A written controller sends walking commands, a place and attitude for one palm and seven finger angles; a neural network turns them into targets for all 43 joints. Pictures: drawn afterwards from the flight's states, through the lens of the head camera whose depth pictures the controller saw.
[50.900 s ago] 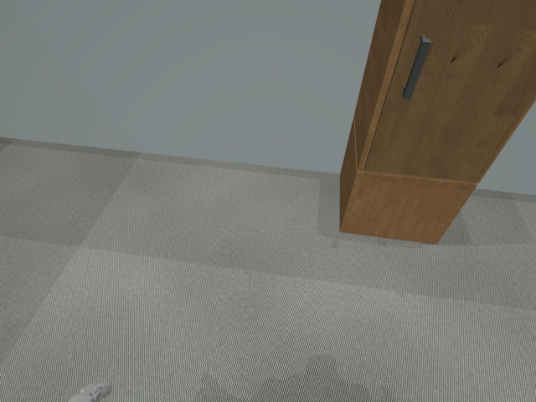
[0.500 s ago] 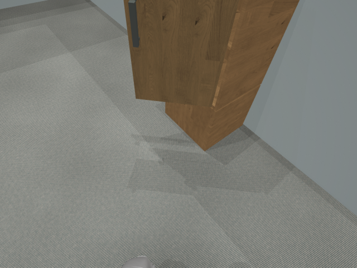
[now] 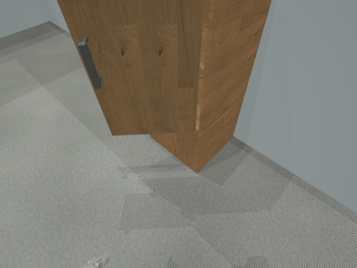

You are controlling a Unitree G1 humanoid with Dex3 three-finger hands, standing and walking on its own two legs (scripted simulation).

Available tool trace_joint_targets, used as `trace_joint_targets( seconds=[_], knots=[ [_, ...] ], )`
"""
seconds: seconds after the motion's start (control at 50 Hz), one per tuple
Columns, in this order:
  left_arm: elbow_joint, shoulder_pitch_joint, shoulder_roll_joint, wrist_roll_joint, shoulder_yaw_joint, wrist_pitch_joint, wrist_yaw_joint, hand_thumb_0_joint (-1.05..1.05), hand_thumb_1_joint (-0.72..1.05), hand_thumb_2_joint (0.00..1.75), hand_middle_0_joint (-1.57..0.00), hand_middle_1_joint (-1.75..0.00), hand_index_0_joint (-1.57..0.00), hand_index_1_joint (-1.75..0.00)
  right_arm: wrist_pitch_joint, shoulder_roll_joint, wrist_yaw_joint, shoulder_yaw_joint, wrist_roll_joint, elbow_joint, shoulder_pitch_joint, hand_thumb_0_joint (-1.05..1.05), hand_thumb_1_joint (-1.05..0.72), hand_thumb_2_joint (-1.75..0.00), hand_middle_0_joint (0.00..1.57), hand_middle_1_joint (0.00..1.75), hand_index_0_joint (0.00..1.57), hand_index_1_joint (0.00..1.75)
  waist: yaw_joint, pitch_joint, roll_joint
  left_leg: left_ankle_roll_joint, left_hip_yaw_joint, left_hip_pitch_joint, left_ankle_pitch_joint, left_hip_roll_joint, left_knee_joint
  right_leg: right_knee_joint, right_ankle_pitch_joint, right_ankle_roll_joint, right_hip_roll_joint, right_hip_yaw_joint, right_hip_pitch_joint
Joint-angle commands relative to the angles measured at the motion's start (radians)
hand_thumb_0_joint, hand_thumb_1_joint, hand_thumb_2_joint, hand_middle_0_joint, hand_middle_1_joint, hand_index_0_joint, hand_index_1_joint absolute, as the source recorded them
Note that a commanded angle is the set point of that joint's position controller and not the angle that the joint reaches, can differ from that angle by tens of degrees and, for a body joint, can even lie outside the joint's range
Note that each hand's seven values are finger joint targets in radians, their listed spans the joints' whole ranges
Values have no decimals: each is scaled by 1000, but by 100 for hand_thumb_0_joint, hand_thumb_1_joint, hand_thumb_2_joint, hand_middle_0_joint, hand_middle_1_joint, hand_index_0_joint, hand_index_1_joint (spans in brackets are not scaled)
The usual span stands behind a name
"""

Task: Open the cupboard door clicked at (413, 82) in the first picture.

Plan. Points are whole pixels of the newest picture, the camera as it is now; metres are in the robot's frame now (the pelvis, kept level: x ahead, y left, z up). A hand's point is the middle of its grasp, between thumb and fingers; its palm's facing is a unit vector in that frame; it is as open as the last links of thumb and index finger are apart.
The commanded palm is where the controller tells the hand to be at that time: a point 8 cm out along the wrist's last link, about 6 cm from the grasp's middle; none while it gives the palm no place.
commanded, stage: take the last steps up to it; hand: left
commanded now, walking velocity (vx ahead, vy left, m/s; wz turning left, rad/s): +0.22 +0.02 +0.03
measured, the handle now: (92, 63) +0.70 +0.30 +0.07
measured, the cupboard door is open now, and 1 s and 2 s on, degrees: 46 46 46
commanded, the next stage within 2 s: come to a stop and stand still in 0.18 s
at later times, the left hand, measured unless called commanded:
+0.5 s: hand out of the picture +0.14 +0.22 -0.17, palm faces +0.05 -0.99 -0.16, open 7.3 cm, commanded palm none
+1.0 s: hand (118, 251) +0.19 +0.17 -0.15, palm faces +0.05 -0.97 -0.23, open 7.3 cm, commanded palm none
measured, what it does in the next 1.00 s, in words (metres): walks ahead: left foot, then right foot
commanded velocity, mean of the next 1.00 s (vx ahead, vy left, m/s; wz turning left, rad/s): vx -0.05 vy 0.03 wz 0.00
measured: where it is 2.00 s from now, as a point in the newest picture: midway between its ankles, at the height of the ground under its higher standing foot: outside the picture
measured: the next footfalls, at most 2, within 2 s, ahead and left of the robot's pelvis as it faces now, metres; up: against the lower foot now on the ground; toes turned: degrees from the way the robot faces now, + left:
left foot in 0.28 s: +0.21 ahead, +0.14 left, +0.00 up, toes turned +7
right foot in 0.70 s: +0.17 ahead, -0.12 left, +0.00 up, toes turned -2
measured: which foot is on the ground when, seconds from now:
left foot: up 0.00-0.26, down 0.28-0.72, up 0.74-1.00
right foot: down 0.00-0.28, up 0.30-0.68, down 0.70-1.00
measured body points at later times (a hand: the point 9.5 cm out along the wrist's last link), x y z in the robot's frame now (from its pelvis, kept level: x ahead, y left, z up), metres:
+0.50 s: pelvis +0.13 +0.04 +0.01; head +0.17 +0.06 +0.45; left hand +0.14 +0.27 -0.16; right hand +0.21 -0.19 -0.14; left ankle +0.17 +0.13 -0.73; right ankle +0.12 -0.09 -0.69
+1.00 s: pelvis +0.13 -0.02 +0.01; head +0.16 -0.03 +0.46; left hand +0.19 +0.22 -0.13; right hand +0.17 -0.27 -0.15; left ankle +0.10 +0.12 -0.69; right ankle +0.13 -0.13 -0.73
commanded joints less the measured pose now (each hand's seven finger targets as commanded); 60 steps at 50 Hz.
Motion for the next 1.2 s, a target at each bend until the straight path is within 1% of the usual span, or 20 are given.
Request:
trace_joint_targets(
  seconds=[0.0,0.08,0.22,0.26,0.28,0.34,0.4,0.54,0.64,0.66,0.68,0.7,0.72,0.86,0.98,1.04,1.06,1.1,1.12,1.18],
  knots=[
    [44,254,155,-15,35,-7,38,0,90,90,-20,-30,-20,-30,-29,-77,-1,-20,5,-124,-134,0,-90,-90,20,30,20,30,104,-45,-138,-25,-122,-462,43,55,342,-293,456,-175,-314,318,391],
    [38,184,94,-5,20,-21,32,0,90,90,-20,-30,-20,-30,-3,-11,12,-14,-3,-106,-98,0,-90,-90,20,30,20,30,38,-16,-153,-52,-63,-275,153,55,96,-354,410,-122,-227,126,174],
    [68,160,128,-17,19,0,23,0,90,90,-20,-30,-20,-30,-27,-86,13,-19,-9,-82,-25,0,-90,-90,20,30,20,30,-16,-49,-64,-42,-22,105,332,-3,-304,-184,87,-53,-149,74,13],
    [39,200,55,-24,2,9,18,0,90,90,-20,-30,-20,-30,-30,-262,-7,-58,-25,-67,129,0,-90,-90,20,30,20,30,-65,-144,325,113,-468,280,315,334,-473,251,-296,30,33,-50,-200],
    [20,163,74,-19,-5,15,22,0,90,90,-20,-30,-20,-30,-15,-258,-20,-49,-19,-82,106,0,-90,-90,20,30,20,30,-57,-108,235,176,-524,201,389,393,-507,400,-343,23,15,56,-207],
    [78,193,52,-19,-13,43,34,0,90,90,-20,-30,-20,-30,-15,-167,-45,-6,-13,-137,-113,0,-90,-90,20,30,20,30,29,-25,132,143,-313,-38,721,308,-492,372,-232,53,-53,122,-74],
    [84,222,82,-19,-4,82,34,0,90,90,-20,-30,-20,-30,1,-192,-59,-12,-5,-135,-154,0,-90,-90,20,30,20,30,46,-63,81,143,-224,-1,904,299,-452,301,-194,71,-33,104,-36],
    [-8,164,93,-8,24,123,33,0,90,90,-20,-30,-20,-30,36,-239,-62,-55,-12,-159,-189,0,-90,-90,20,30,20,30,38,-106,131,165,-206,1,814,319,-412,344,-180,64,7,106,-79],
    [-18,215,102,-9,22,96,34,0,90,90,-20,-30,-20,-30,47,-235,-43,-65,-4,-171,-213,0,-90,-90,20,30,20,30,73,-145,147,89,-167,-39,633,232,-313,-59,75,51,17,57,131],
    [-21,216,141,-2,25,83,38,0,90,90,-20,-30,-20,-30,49,-196,-35,-62,3,-170,-189,0,-90,-90,20,30,20,30,69,-150,19,38,-131,-74,470,158,-235,-191,198,40,-32,123,177],
    [-28,187,220,10,34,68,46,0,90,90,-20,-30,-20,-30,53,-120,-25,-49,11,-186,-164,0,-90,-90,20,30,20,30,54,-121,-253,-30,-35,-183,160,21,-106,-260,377,-29,-221,354,196],
    [-37,157,248,2,27,60,45,0,90,90,-20,-30,-20,-30,69,-117,-17,-41,12,-200,-196,0,-90,-90,20,30,20,30,70,-97,-291,-43,-85,-179,-111,-22,47,-306,425,-123,-358,412,82],
    [-47,118,242,1,15,56,45,0,90,90,-20,-30,-20,-30,78,-114,-7,-40,9,-188,-193,0,-90,-90,20,30,20,30,56,-87,-195,-40,-139,-157,-80,-18,143,-321,274,-146,-337,362,12],
    [-20,147,225,-10,28,42,57,0,90,90,-20,-30,-20,-30,73,-144,-5,-34,8,-170,-215,0,-90,-90,20,30,20,30,87,-98,-186,-82,-140,-284,30,-22,130,-204,728,-123,-284,277,309],
    [-9,133,239,0,42,51,58,0,90,90,-20,-30,-20,-30,70,-124,0,-31,11,-177,-209,0,-90,-90,20,30,20,30,90,-73,-209,-74,-109,-172,41,-36,-80,-235,522,-132,-285,291,242],
    [-13,79,232,-6,37,59,51,0,90,90,-20,-30,-20,-30,56,-110,-1,-25,8,-148,-118,0,-90,-90,20,30,20,30,39,-77,-198,-59,-75,32,227,-55,-316,-217,254,-65,-219,239,92],
    [-13,66,207,-13,29,62,48,0,90,90,-20,-30,-20,-30,47,-126,-4,-25,7,-137,-91,0,-90,-90,20,30,20,30,26,-80,-144,-45,-93,113,286,-32,-392,-177,148,-29,-173,209,29],
    [-27,95,111,-23,9,76,40,0,90,90,-20,-30,-20,-30,36,-235,-15,-40,-5,-157,-102,0,-90,-90,20,30,20,30,37,-96,174,63,-371,66,259,214,-507,-31,-104,56,-32,72,-30],
    [-20,78,104,-18,4,78,39,0,90,90,-20,-30,-20,-30,42,-247,-19,-37,-10,-170,-147,0,-90,-90,20,30,20,30,44,-53,168,108,-373,-74,176,246,-560,19,-161,57,-21,73,40],
    [22,104,101,-2,0,88,29,0,90,90,-20,-30,-20,-30,36,-200,-23,-21,-9,-177,-218,0,-90,-90,20,30,20,30,72,34,170,66,-277,-152,90,143,-577,-8,-38,37,-11,78,86]
  ],
)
